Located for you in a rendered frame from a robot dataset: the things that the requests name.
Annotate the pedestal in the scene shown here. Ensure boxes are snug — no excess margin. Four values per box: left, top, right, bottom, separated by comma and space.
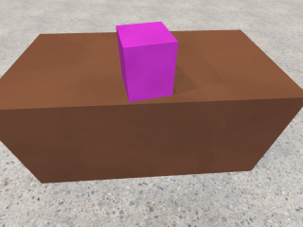
0, 29, 303, 183

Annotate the carton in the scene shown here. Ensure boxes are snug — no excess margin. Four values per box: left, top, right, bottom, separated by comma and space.
116, 22, 178, 102

